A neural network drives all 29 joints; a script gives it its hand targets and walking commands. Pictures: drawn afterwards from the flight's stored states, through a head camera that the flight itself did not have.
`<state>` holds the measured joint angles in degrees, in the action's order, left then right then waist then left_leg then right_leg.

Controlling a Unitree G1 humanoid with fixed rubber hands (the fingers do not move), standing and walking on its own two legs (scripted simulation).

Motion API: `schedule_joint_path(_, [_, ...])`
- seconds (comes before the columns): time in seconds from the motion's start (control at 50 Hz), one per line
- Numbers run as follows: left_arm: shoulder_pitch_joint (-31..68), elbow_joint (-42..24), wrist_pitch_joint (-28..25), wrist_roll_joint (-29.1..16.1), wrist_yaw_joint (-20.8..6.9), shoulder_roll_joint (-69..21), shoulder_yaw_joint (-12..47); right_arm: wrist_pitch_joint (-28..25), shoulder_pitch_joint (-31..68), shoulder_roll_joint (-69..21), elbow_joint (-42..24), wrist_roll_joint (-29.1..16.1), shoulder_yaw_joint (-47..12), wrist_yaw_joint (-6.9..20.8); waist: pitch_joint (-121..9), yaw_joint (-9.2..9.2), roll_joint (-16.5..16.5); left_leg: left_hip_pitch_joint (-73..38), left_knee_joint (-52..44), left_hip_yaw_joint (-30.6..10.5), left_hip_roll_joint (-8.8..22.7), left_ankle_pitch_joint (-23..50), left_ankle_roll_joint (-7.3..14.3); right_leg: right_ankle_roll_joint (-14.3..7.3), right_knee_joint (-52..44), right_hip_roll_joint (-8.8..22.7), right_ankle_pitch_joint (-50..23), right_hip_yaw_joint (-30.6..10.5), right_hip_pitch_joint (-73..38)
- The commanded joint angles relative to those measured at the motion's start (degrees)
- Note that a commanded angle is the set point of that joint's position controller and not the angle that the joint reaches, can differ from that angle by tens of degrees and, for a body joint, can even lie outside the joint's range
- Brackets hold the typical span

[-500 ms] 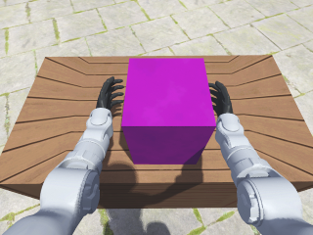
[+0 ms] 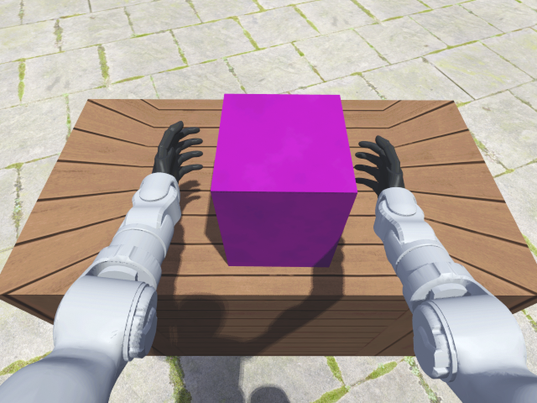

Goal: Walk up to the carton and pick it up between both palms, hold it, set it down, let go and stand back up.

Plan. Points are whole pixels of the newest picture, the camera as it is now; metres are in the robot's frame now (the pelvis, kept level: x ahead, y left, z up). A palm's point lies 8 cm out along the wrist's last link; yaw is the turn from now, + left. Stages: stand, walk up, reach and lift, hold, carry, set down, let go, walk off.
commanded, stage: set down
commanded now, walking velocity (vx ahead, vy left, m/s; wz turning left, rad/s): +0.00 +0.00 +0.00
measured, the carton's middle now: (280, 186) +0.50 +0.02 -0.02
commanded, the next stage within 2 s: none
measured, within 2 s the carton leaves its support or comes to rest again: neither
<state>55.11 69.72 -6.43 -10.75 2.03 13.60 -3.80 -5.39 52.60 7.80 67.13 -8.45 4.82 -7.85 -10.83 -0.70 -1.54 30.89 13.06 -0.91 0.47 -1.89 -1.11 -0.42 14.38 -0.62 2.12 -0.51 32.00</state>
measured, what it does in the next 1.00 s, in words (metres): stands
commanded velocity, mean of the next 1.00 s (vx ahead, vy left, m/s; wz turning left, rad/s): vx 0.00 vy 0.00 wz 0.00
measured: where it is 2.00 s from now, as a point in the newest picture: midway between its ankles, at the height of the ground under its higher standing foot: outside the picture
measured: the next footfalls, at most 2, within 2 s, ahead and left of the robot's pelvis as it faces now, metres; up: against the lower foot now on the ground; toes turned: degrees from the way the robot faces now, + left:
none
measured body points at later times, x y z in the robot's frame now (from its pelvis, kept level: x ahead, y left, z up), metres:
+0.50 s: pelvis +0.04 +0.00 +0.01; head +0.08 +0.00 +0.46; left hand +0.48 +0.21 +0.13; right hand +0.48 -0.18 +0.13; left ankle +0.02 +0.13 -0.74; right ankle +0.03 -0.11 -0.74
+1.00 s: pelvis +0.02 +0.01 +0.01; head +0.03 +0.01 +0.46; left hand +0.41 +0.21 +0.08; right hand +0.42 -0.17 +0.08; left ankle +0.02 +0.13 -0.74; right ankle +0.03 -0.11 -0.74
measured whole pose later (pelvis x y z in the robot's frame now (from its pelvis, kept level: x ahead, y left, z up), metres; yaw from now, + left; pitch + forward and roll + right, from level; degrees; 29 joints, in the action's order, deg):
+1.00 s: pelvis +0.02 +0.01 +0.01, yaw -1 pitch +6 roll +0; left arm 33.7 49.5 1.8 -12.9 1.6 13.9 0.9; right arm 3.5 34.1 9.6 48.4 -9.5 2.8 -5.4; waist -6.9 -1.1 0.5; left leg 11.8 9.7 -0.8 -0.4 -4.2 -0.1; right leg 0.5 9.4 0.1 3.5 -1.7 12.3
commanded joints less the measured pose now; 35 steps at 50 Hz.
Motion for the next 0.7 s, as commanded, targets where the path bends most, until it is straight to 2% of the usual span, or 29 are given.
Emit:
schedule_joint_path(0.0, [30.33, -9.7, 1.28, 0.1, -0.36, 9.71, -0.06, 0.87, 31.62, 8.36, -10.97, -0.74, 1.95, 0.36, -33.46, -0.94, 2.43, -14.12, 2.62, 2.22, -2.46, -3.41, -0.18, 2.96, 2.3, -1.15, 6.04, 0.7, -13.39])
schedule_joint_path(0.04, [31.77, -10.55, 2.47, -1.06, -0.25, 10.82, -0.22, 1.63, 32.4, 9.38, -12.11, -1.03, 2.31, 0.18, -34.87, -0.3, 2.97, -16.31, 3.66, 2.03, -2.79, -2.96, -0.36, 2.62, 2.76, -0.92, 5.52, 0.85, -12.7])
schedule_joint_path(0.06, [31.4, -12.12, 3.02, -2.49, -0.13, 9.31, 2.02, 2.32, 32.2, 9.7, -13.61, -1.99, 0.66, -0.02, -36.15, 0.3, 2.97, -16.5, 3.7, 1.22, -2.37, -1.95, -0.24, 2.33, 2.91, -0.85, 4.74, 0.93, -14.0])
schedule_joint_path(0.08, [31.42, -11.44, 3.98, -2.65, -0.16, 10.46, 1.28, 3.25, 32.32, 9.51, -13.68, -2.93, -0.06, -0.08, -35.24, -0.7, 3.11, -16.95, 3.87, 2.06, -2.8, -3.65, 0.35, 2.22, 3.06, -0.64, 6.31, 0.24, -13.83])
schedule_joint_path(0.12, [30.23, -13.34, 5.64, -3.46, 0.02, 10.92, 1.05, 5.11, 30.49, 10.71, -14.3, -2.49, 0.7, 0.27, -37.43, 0.35, 1.77, -18.71, 3.96, 1.62, -2.56, -2.53, 0.01, 2.7, 3.43, -1.07, 4.8, 1.29, -14.9])
schedule_joint_path(0.16, [26.85, -9.86, 7.6, -3.18, -0.47, 12.1, 1.41, 7.47, 27.18, 10.51, -11.57, -3.07, 0.07, 0.48, -34.39, -0.74, 3.23, -19.94, 3.65, 1.97, -2.77, -1.3, 0.01, 2.77, 2.51, -0.86, 3.79, 0.03, -18.16])
schedule_joint_path(0.18, [24.49, -9.6, 9.04, -2.62, -0.68, 12.38, 0.68, 9.01, 25.41, 10.24, -11.92, -3.09, -0.93, 0.67, -32.59, -1.0, 1.32, -19.95, 3.33, 1.49, -2.56, 1.0, -0.13, 2.93, 2.36, -0.75, 0.98, 0.1, -19.56])
schedule_joint_path(0.2, [23.72, -9.62, 9.99, -2.47, -0.97, 12.56, 0.1, 10.24, 24.71, 9.99, -11.65, -2.87, -0.11, 1.0, -31.9, -1.38, 1.09, -21.17, 2.61, 1.58, -2.98, 1.19, -0.35, 3.16, 2.05, -0.81, 0.31, -0.12, -21.14])
schedule_joint_path(0.22, [23.02, -9.6, 11.02, -2.65, -1.26, 13.02, 0.07, 11.17, 25.18, 10.62, -12.77, -2.38, 0.07, 1.19, -32.6, -0.13, -0.53, -22.15, 2.1, 1.0, -2.31, 2.63, -0.48, 3.13, 2.07, -1.1, -1.44, -0.08, -21.27])
schedule_joint_path(0.24, [22.97, -12.47, 11.26, -3.52, -1.15, 13.43, -0.09, 11.64, 24.13, 11.22, -14.53, -2.18, -0.33, 1.17, -32.98, 0.02, -1.48, -23.74, 2.01, 0.89, -2.25, 4.84, -0.67, 3.25, 1.8, -1.08, -3.69, 0.04, -23.04])
schedule_joint_path(0.26, [22.73, -14.73, 11.3, -3.29, -0.86, 13.24, 0.19, 12.01, 24.09, 11.19, -16.29, -2.76, -0.73, 1.17, -32.33, -0.68, 0.19, -24.52, 1.6, 1.17, -2.57, 8.1, -0.36, 3.26, 1.29, -0.89, -7.18, 0.03, -25.27])
schedule_joint_path(0.28, [22.82, -17.77, 11.14, -2.04, -0.54, 13.75, -1.25, 11.9, 24.96, 12.12, -19.64, -2.69, 0.12, 1.25, -34.51, -0.81, 0.66, -27.03, 1.73, 0.64, -1.91, 12.44, -0.27, 3.15, 1.57, -0.9, -10.85, -0.08, -25.39])
schedule_joint_path(0.3, [22.6, -22.48, 10.74, -1.89, 0.03, 14.12, -1.6, 11.59, 24.29, 12.95, -22.69, -1.96, 0.4, 1.34, -37.2, -0.69, 0.65, -28.55, 2.43, 0.17, -1.79, 20.11, -0.53, 3.13, 1.81, -1.18, -16.29, -0.26, -26.57])
schedule_joint_path(0.32, [22.8, -24.22, 10.19, -1.5, 0.22, 14.01, -2.44, 10.9, 25.29, 13.22, -26.74, -1.95, 1.29, 1.26, -39.03, -1.67, 1.34, -29.81, 2.7, 0.45, -2.07, 24.03, -0.53, 3.2, 1.91, -1.11, -19.88, -0.74, -27.77])
schedule_joint_path(0.34, [22.89, -26.02, 9.48, -1.88, 0.78, 14.66, -2.83, 10.02, 26.91, 14.64, -29.99, -1.58, 1.78, 1.19, -39.85, -1.3, -0.17, -30.87, 3.28, 0.04, -1.9, 27.94, -0.71, 3.64, 2.08, -1.74, -22.85, -0.37, -27.5])
schedule_joint_path(0.36, [20.8, -27.4, 9.37, -2.64, 1.11, 13.83, -2.23, 9.39, 25.49, 14.41, -32.63, -2.13, 0.06, 1.05, -41.18, -1.83, -1.31, -32.53, 3.08, -0.31, -2.15, 30.46, -0.32, 3.54, 2.03, -1.45, -26.12, -0.62, -28.88])
schedule_joint_path(0.38, [19.26, -29.41, 9.6, -3.2, 0.95, 13.05, -1.14, 9.55, 23.21, 13.41, -33.74, -3.37, -0.1, 1.17, -40.86, -1.59, -0.25, -34.28, 3.39, -0.29, -2.41, 32.19, -0.34, 3.51, 1.67, -1.41, -27.41, -0.73, -29.47])
schedule_joint_path(0.44, [10.39, -27.51, 12.35, -2.58, 0.0, 11.01, 0.7, 12.44, 13.72, 9.88, -29.74, -3.69, -2.34, 1.83, -35.98, -2.03, 0.89, -35.99, 1.06, -0.09, -2.46, 34.86, -0.17, 3.86, 0.14, -1.4, -30.79, -1.29, -32.63])
schedule_joint_path(0.46, [9.19, -25.19, 13.51, -3.4, -0.56, 9.98, 0.93, 13.68, 12.12, 8.94, -28.15, -4.3, -3.16, 2.16, -30.91, -1.66, 0.68, -35.08, 1.22, -0.49, -2.53, 33.44, -0.35, 3.55, 0.51, -1.33, -30.35, -1.68, -31.99])
schedule_joint_path(0.48, [7.92, -22.43, 14.44, -2.81, -1.31, 10.68, 1.41, 14.94, 9.97, 7.7, -24.52, -4.67, -3.95, 2.47, -26.84, -2.13, 0.51, -33.1, 0.07, -0.12, -2.67, 31.79, -0.82, 3.9, -0.58, -1.66, -29.95, -1.66, -32.69])
schedule_joint_path(0.5, [4.9, -21.89, 15.38, -2.35, -1.7, 9.68, 1.36, 16.51, 6.52, 6.58, -21.02, -4.77, -4.51, 2.92, -23.17, -1.69, 2.64, -32.56, -1.55, 0.47, -3.01, 30.62, -0.78, 4.13, -0.97, -1.22, -30.43, -2.16, -33.85])
schedule_joint_path(0.52, [3.81, -19.43, 16.32, -2.64, -2.45, 10.33, 2.33, 17.53, 5.05, 5.67, -19.0, -6.35, -5.74, 3.38, -17.33, -2.41, 3.66, -30.97, -3.31, 0.81, -3.07, 27.12, -0.56, 4.41, -2.23, -1.25, -28.04, -2.36, -34.2])
schedule_joint_path(0.54, [2.97, -19.66, 16.55, -2.82, -2.76, 10.3, 2.14, 17.93, 3.69, 5.41, -18.37, -5.34, -5.47, 3.66, -15.09, -1.73, 1.66, -31.67, -3.64, 0.91, -2.96, 25.81, -0.21, 4.67, -2.18, -1.27, -27.79, -2.39, -34.01])
schedule_joint_path(0.56, [3.05, -20.46, 16.22, -2.68, -3.0, 11.16, 2.01, 17.91, 2.24, 5.75, -17.74, -4.81, -4.98, 3.47, -14.21, -0.38, 2.49, -31.24, -3.73, 0.79, -3.05, 24.49, -0.49, 4.77, -2.65, -1.18, -27.31, -2.52, -34.33])
schedule_joint_path(0.6, [4.82, -27.28, 13.49, -1.7, -2.68, 11.78, -0.24, 15.33, 4.46, 7.57, -24.35, -3.79, -3.05, 3.14, -18.61, -1.25, 2.99, -30.4, -2.91, 0.83, -2.83, 25.79, -0.05, 4.43, -1.99, -0.95, -26.85, -2.59, -34.67])
schedule_joint_path(0.62, [8.76, -30.08, 11.86, -1.51, -2.29, 11.8, 0.01, 13.53, 8.75, 9.13, -27.15, -3.47, -1.07, 2.89, -18.61, -0.6, 4.43, -29.82, -1.89, 0.73, -2.36, 27.98, -0.36, 4.04, -1.16, -0.93, -27.8, -2.54, -33.9])
schedule_joint_path(0.64, [10.5, -32.34, 10.35, -1.35, -1.8, 12.6, -1.18, 11.73, 11.3, 11.3, -30.52, -2.07, 0.69, 2.34, -22.01, -0.9, 2.74, -30.76, -0.43, 0.62, -2.29, 29.69, -0.69, 3.33, -1.13, -1.21, -26.33, -2.31, -33.54])
schedule_joint_path(0.66, [10.62, -33.02, 9.03, -0.88, -1.2, 12.51, -1.7, 10.09, 13.73, 12.21, -35.78, -0.73, 1.34, 1.63, -25.43, -0.77, 3.57, -31.49, -0.18, 0.69, -2.18, 32.36, -0.31, 3.45, -0.47, -1.13, -29.31, -1.93, -33.85])
schedule_joint_path(0.68, [11.04, -35.41, 7.99, -1.01, -0.66, 11.17, -1.74, 8.86, 14.39, 12.35, -37.25, -0.64, 2.49, 1.05, -27.63, -0.2, 5.27, -33.72, 1.35, 0.38, -2.19, 33.96, -0.85, 2.38, -0.54, -1.05, -28.66, -2.4, -31.99])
